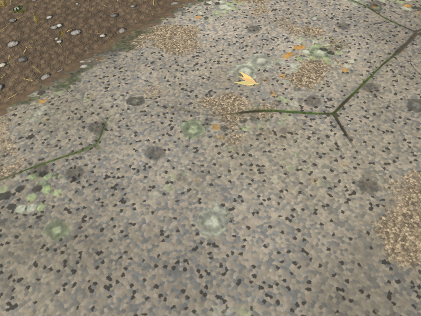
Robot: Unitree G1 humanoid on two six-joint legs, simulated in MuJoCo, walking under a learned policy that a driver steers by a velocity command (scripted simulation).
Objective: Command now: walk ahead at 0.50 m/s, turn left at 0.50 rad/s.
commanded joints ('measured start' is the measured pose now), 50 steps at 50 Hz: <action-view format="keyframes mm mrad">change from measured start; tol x32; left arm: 1 31 103 34 -18 3 -14 1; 50 56 187 47 -88 -26 49 -5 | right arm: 1 -48 -47 -17 -100 -2 2 8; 50 -141 -126 5 -125 -32 -33 -8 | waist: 1 31 -167 34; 20 -105 101 -347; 40 -67 -17 100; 47 107 -191 -531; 50 69 -7 -173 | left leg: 1 -268 101 -38 16 94 -14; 13 -186 67 79 -473 322 41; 17 307 -82 166 -560 246 148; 19 852 307 -696 -729 28 404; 27 280 183 -176 -923 496 271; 38 477 204 73 -985 484 174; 44 527 165 159 -475 1185 75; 45 334 110 177 -197 906 20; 46 -112 -96 141 223 -185 -67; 50 -242 21 -40 195 -113 -56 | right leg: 1 179 -269 239 -270 90 -161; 13 300 -296 -89 -248 359 -111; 17 226 -242 -187 248 812 -41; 19 -424 17 -26 879 -416 54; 20 -522 -20 125 943 -374 36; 34 -380 -124 62 279 371 35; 41 -435 -50 4 110 211 -28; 44 -87 64 -66 67 189 -84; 47 703 -391 707 60 802 -431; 50 295 -255 416 -38 624 -303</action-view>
